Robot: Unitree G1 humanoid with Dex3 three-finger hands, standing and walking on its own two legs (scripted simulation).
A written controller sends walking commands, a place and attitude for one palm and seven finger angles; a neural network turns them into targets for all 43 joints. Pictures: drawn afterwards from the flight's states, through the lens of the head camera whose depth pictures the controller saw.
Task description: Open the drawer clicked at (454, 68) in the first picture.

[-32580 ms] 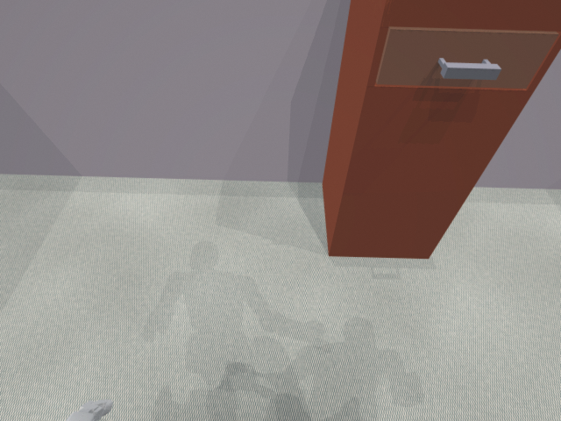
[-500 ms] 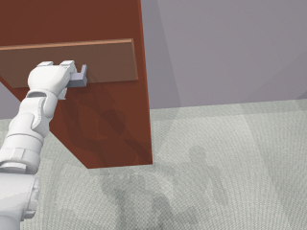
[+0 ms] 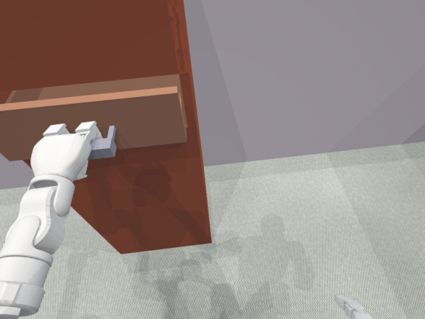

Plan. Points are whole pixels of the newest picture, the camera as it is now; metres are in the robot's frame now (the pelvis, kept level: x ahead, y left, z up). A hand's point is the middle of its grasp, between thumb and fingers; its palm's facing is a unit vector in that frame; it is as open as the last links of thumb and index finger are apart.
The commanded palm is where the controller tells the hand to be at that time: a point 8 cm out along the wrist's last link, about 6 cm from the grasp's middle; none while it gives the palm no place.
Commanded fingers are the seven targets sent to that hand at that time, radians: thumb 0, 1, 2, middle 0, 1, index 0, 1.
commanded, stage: pull the drawer open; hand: left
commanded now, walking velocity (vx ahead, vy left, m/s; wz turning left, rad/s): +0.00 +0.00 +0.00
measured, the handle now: (82, 141) +0.42 +0.27 +0.11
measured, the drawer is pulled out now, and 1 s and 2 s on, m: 0.05 0.11 0.15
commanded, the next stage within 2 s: none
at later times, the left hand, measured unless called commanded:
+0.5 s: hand (77, 170) +0.36 +0.27 +0.09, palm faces -0.03 -0.01 -1.00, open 5.9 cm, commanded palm +0.34 +0.28 +0.15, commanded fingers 0.00 0.90 0.90 -0.40 -1.35 -0.40 -1.35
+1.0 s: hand (71, 197) +0.31 +0.26 +0.08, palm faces +0.06 -0.06 -1.00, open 5.8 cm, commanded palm +0.25 +0.28 +0.15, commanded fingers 0.00 0.90 0.90 -0.40 -1.35 -0.40 -1.35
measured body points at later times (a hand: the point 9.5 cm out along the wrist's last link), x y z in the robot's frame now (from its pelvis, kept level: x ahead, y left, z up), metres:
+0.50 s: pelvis -0.02 -0.02 +0.00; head +0.04 -0.03 +0.45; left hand +0.36 +0.27 +0.14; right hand +0.14 -0.25 -0.13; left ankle -0.08 +0.07 -0.73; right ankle -0.01 -0.13 -0.73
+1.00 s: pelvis -0.01 -0.01 +0.00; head +0.02 -0.04 +0.45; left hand +0.30 +0.26 +0.14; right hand +0.14 -0.27 -0.11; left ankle -0.08 +0.07 -0.73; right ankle -0.01 -0.13 -0.73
